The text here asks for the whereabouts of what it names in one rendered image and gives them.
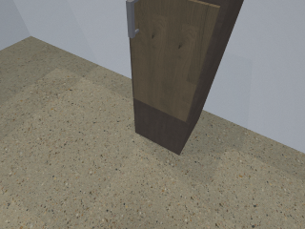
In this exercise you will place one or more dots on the handle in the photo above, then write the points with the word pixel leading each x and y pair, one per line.
pixel 130 18

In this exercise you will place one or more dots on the cupboard door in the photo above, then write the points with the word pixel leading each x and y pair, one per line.
pixel 169 51

